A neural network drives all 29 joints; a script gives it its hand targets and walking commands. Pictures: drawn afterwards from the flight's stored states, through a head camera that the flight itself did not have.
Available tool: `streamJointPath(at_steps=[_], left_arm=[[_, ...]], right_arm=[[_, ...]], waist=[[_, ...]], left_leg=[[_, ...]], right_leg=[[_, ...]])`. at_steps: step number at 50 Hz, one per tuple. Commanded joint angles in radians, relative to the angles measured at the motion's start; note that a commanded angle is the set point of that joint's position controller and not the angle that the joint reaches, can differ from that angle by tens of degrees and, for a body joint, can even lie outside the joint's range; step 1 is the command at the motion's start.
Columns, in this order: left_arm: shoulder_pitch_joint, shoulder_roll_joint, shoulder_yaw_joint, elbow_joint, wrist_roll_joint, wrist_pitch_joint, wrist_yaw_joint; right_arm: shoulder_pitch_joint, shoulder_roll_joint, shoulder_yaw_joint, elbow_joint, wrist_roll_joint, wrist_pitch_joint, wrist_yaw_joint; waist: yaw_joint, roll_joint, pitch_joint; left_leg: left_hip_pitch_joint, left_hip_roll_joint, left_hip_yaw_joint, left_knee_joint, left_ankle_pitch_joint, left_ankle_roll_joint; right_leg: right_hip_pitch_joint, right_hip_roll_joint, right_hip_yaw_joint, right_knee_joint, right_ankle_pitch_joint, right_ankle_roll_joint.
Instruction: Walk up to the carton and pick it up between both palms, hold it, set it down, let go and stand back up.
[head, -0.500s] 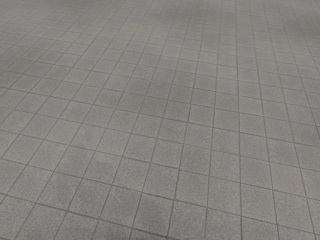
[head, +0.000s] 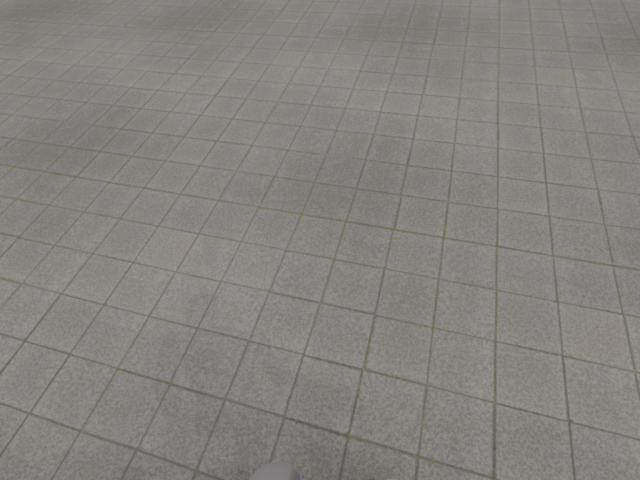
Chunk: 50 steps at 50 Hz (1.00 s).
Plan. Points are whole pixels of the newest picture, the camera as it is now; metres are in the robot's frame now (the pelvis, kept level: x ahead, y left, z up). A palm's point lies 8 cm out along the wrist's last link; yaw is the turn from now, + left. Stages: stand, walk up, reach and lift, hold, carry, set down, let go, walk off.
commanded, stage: walk up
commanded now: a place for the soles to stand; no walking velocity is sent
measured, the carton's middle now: out of the picture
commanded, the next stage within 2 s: none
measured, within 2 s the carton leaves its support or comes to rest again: neither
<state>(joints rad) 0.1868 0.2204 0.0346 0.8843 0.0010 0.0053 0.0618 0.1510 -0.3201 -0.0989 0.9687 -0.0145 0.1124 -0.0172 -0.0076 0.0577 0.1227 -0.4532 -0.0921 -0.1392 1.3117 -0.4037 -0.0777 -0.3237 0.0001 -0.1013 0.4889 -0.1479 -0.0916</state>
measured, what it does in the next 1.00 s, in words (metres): walks backwards, turning left: left foot, then right foot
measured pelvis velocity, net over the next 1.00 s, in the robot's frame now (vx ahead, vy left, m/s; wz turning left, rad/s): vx -0.33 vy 0.08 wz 0.49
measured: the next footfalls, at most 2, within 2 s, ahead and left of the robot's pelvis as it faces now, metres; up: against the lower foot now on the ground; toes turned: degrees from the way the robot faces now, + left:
left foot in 0.28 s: -0.13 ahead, +0.15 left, +0.00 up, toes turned +7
right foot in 0.84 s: -0.24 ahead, +0.02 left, +0.00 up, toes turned +23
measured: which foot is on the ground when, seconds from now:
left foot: up 0.00-0.26, down 0.28-0.82, up 0.84-1.00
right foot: down 0.00-0.30, up 0.32-0.82, down 0.84-1.00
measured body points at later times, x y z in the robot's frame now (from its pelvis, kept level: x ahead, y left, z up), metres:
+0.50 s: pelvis -0.18 +0.08 +0.01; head -0.15 +0.14 +0.45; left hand -0.12 +0.37 -0.15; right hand -0.16 -0.18 -0.11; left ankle -0.17 +0.14 -0.74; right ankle -0.16 -0.08 -0.62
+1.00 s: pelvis -0.33 +0.08 +0.00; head -0.31 +0.09 +0.45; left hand -0.40 +0.38 -0.12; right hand -0.11 -0.12 -0.12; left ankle -0.40 +0.23 -0.61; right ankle -0.27 +0.00 -0.74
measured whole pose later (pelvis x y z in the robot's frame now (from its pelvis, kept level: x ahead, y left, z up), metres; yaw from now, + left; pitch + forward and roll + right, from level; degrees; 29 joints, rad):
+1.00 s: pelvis -0.33 +0.08 +0.00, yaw +28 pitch -1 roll +1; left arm 0.22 0.28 0.06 0.90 0.03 0.01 0.09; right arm 0.21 -0.30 -0.09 0.83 -0.05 0.09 0.05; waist 0.02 0.01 0.06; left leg -0.60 -0.12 -0.19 1.34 -0.30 -0.08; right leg -0.22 -0.02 -0.08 0.47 -0.24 -0.04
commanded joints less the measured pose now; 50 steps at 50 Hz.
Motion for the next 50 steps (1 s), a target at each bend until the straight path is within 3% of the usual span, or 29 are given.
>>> streamJointPath(at_steps=[1, 5, 11, 12, 13, 14, 15, 16, 17, 18, 20, 22, 25, 27, 29, 30, 32, 35, 37, 39, 40, 41, 42, 43, 44, 45, 48, 49, 50], left_arm=[[-0.026, 0.204, 0.052, -0.081, 0.013, -0.005, 0.021], [-0.049, 0.219, 0.064, -0.060, 0.019, 0.009, 0.023], [-0.060, 0.259, 0.070, -0.050, 0.040, 0.041, 0.032], [-0.102, 0.255, 0.068, -0.049, 0.040, 0.049, 0.030], [-0.128, 0.230, 0.065, -0.049, 0.040, 0.053, 0.030], [-0.113, 0.179, 0.044, -0.054, 0.023, 0.062, 0.017], [-0.134, 0.135, 0.036, -0.072, 0.027, 0.071, 0.012], [-0.174, 0.164, 0.046, -0.074, 0.039, 0.079, 0.019], [-0.154, 0.165, 0.053, -0.067, 0.035, 0.085, 0.020], [-0.156, 0.169, 0.050, -0.059, 0.028, 0.071, 0.012], [-0.044, 0.171, 0.051, 0.000, 0.014, 0.045, -0.001], [-0.023, 0.191, 0.054, 0.026, 0.017, 0.034, -0.005], [-0.065, 0.180, 0.047, 0.018, -0.001, 0.029, -0.005], [-0.071, 0.157, 0.047, 0.020, -0.009, 0.032, -0.004], [-0.092, 0.134, 0.034, 0.011, -0.003, 0.043, 0.003], [-0.088, 0.130, 0.039, 0.001, -0.006, 0.044, 0.009], [-0.064, 0.150, 0.037, 0.018, -0.004, 0.054, 0.014], [-0.003, 0.143, 0.033, 0.018, -0.002, 0.045, 0.011], [0.061, 0.152, 0.038, 0.036, 0.010, 0.040, 0.013], [0.225, 0.169, 0.049, 0.056, 0.023, 0.033, 0.015], [0.276, 0.185, 0.066, 0.067, 0.022, 0.031, 0.016], [0.242, 0.207, 0.077, 0.052, 0.018, 0.028, 0.025], [0.027, 0.214, 0.060, -0.028, 0.035, 0.020, 0.038], [-0.116, 0.192, 0.039, -0.076, 0.041, 0.025, 0.052], [-0.214, 0.233, 0.045, -0.115, 0.045, 0.010, 0.055], [-0.268, 0.207, 0.038, -0.124, 0.036, -0.004, 0.047], [-0.147, 0.146, 0.032, -0.105, 0.020, -0.034, 0.027], [-0.117, 0.178, 0.043, -0.100, 0.025, -0.041, 0.028], [-0.091, 0.186, 0.044, -0.098, 0.026, -0.044, 0.030]], right_arm=[[0.049, -0.109, -0.025, -0.026, 0.006, 0.001, 0.011], [0.165, -0.118, -0.022, -0.020, 0.021, -0.007, 0.025], [0.328, -0.079, -0.012, -0.022, 0.029, -0.027, 0.045], [0.384, -0.056, -0.005, 0.007, 0.027, -0.030, 0.042], [0.439, -0.054, -0.008, 0.023, 0.018, -0.032, 0.039], [0.412, -0.044, 0.001, 0.016, 0.009, -0.034, 0.038], [0.260, -0.162, -0.009, -0.050, 0.017, -0.035, 0.028], [0.155, -0.204, -0.020, -0.099, 0.047, -0.034, 0.015], [0.087, -0.229, -0.021, -0.103, 0.051, -0.039, 0.005], [0.031, -0.157, 0.004, -0.111, 0.058, -0.049, -0.001], [-0.006, -0.113, 0.015, -0.143, 0.034, -0.056, -0.011], [0.070, -0.143, -0.006, -0.158, 0.037, -0.065, -0.007], [0.202, -0.082, 0.002, -0.133, 0.033, -0.091, -0.007], [0.205, -0.058, 0.001, -0.144, 0.017, -0.097, -0.015], [0.219, -0.058, -0.008, -0.153, 0.012, -0.087, -0.020], [0.216, -0.053, -0.013, -0.158, 0.003, -0.081, -0.020], [0.196, -0.046, -0.010, -0.178, 0.003, -0.072, -0.022], [0.138, -0.091, -0.024, -0.207, -0.014, -0.054, -0.015], [0.063, -0.094, -0.026, -0.228, -0.021, -0.040, 0.000], [-0.038, -0.103, -0.032, -0.258, -0.021, -0.026, 0.012], [-0.026, -0.093, -0.021, -0.246, -0.026, -0.028, 0.014], [0.038, -0.080, -0.016, -0.216, -0.012, -0.030, 0.018], [0.117, -0.079, -0.029, -0.177, -0.028, -0.023, 0.018], [0.175, -0.127, -0.049, -0.153, -0.060, -0.012, 0.027], [0.193, -0.155, -0.054, -0.174, -0.049, -0.007, 0.034], [0.172, -0.196, -0.054, -0.179, -0.044, -0.009, 0.039], [0.104, -0.157, -0.030, -0.158, -0.042, -0.028, 0.077], [0.091, -0.126, -0.023, -0.171, -0.033, -0.031, 0.086], [0.078, -0.110, -0.012, -0.166, -0.028, -0.032, 0.091]], waist=[[0.001, -0.147, -0.151], [-0.014, -0.296, -0.130], [-0.038, -0.230, -0.182], [-0.052, -0.180, -0.170], [-0.091, -0.043, -0.144], [-0.087, 0.200, -0.058], [-0.048, 0.346, 0.038], [-0.029, 0.223, 0.139], [-0.003, 0.290, 0.188], [0.032, 0.175, 0.206], [0.059, 0.083, 0.054], [0.014, 0.065, -0.075], [-0.037, 0.090, -0.186], [-0.031, 0.099, -0.228], [-0.071, 0.147, -0.235], [-0.065, 0.148, -0.238], [-0.070, 0.132, -0.222], [-0.043, 0.081, -0.204], [-0.007, 0.101, -0.196], [0.065, 0.135, -0.174], [0.094, 0.027, -0.153], [0.092, -0.276, -0.206], [0.009, -0.368, -0.148], [-0.043, -0.264, -0.056], [-0.086, -0.311, -0.023], [-0.110, -0.245, 0.020], [-0.065, -0.089, -0.029], [-0.039, -0.111, -0.059], [-0.025, -0.006, -0.083]], left_leg=[[-0.050, 0.020, 0.022, -0.074, -0.034, 0.014], [0.045, 0.049, 0.083, -0.197, -0.092, 0.041], [0.266, 0.118, 0.147, -0.598, -0.141, 0.123], [0.319, 0.112, 0.174, -0.719, -0.118, 0.145], [0.348, 0.123, 0.153, -0.849, -0.009, 0.172], [0.231, 0.179, -0.032, -1.016, -0.066, 0.213], [-0.046, 0.380, -0.392, -1.163, -0.340, 0.217], [-0.315, 0.415, -0.439, -1.257, -0.539, 0.227], [-0.469, 0.421, -0.436, -1.301, -0.609, 0.234], [-0.399, 0.320, -0.301, -1.222, -0.414, 0.158], [-0.070, 0.199, -0.107, -1.079, -0.003, 0.042], [0.181, 0.186, -0.189, -1.048, 0.145, -0.027], [0.469, 0.187, -0.238, -0.954, 0.507, 0.014], [0.593, 0.174, -0.243, -0.907, 0.673, 0.037], [0.615, 0.213, -0.334, -0.962, 0.532, 0.062], [0.611, 0.218, -0.351, -0.965, 0.606, 0.068], [0.601, 0.237, -0.387, -1.042, 0.488, 0.069], [0.454, 0.194, -0.353, -1.080, 0.526, 0.078], [0.229, 0.118, -0.279, -1.144, 0.408, 0.015], [-0.005, 0.025, -0.223, -1.196, 0.210, -0.148], [-0.069, -0.026, -0.216, -1.092, 0.016, -0.168], [-0.072, -0.102, -0.141, -0.585, -0.148, -0.119], [-0.076, -0.104, -0.055, -0.140, -0.143, -0.051], [-0.095, -0.025, -0.067, 0.007, -0.074, -0.027], [-0.056, 0.002, -0.095, 0.081, -0.058, -0.012], [-0.040, 0.009, -0.125, 0.135, -0.002, -0.002], [-0.092, 0.012, -0.063, 0.133, 0.152, 0.007], [-0.109, 0.028, -0.049, 0.113, 0.136, -0.011], [-0.102, 0.016, -0.028, 0.095, 0.139, -0.028]], right_leg=[[0.196, -0.264, 0.305, -0.262, -0.208, -0.077], [0.085, -0.281, 0.308, -0.338, -0.417, -0.064], [0.014, -0.311, 0.223, -0.330, -0.430, -0.014], [-0.004, -0.287, 0.192, -0.270, -0.454, 0.008], [-0.083, -0.240, 0.150, -0.124, -0.526, 0.037], [-0.205, -0.080, 0.033, 0.165, -0.614, 0.056], [-0.327, 0.069, 0.040, 0.518, -0.502, 0.099], [-0.273, 0.092, 0.169, 0.658, -0.453, 0.098], [-0.169, 0.092, 0.203, 0.783, -0.401, 0.092], [-0.208, 0.086, 0.238, 0.762, -0.314, 0.067], [-0.302, 0.103, 0.191, 0.767, -0.197, 0.069], [-0.326, 0.126, 0.113, 0.774, -0.157, 0.112], [-0.358, 0.090, 0.118, 0.614, -0.192, 0.126], [-0.359, 0.100, 0.137, 0.548, -0.193, 0.135], [-0.306, 0.081, 0.141, 0.422, -0.238, 0.132], [-0.279, 0.076, 0.151, 0.388, -0.256, 0.133], [-0.241, 0.080, 0.138, 0.358, -0.272, 0.120], [-0.085, 0.093, 0.114, 0.239, -0.263, 0.091], [0.154, 0.110, 0.074, 0.146, -0.225, 0.059], [0.438, 0.109, 0.015, -0.095, -0.141, 0.001], [0.482, 0.061, 0.048, -0.156, -0.104, -0.041], [0.390, -0.152, 0.295, -0.195, -0.169, -0.129], [0.095, -0.438, 0.530, -0.290, -0.134, -0.186], [-0.089, -0.476, 0.479, -0.353, -0.151, -0.182], [-0.194, -0.485, 0.443, -0.391, -0.145, -0.193], [-0.253, -0.422, 0.379, -0.362, -0.115, -0.147], [-0.066, -0.226, 0.191, -0.173, -0.055, -0.040], [0.022, -0.238, 0.181, -0.159, -0.032, -0.063], [0.051, -0.242, 0.172, -0.154, -0.049, -0.083]])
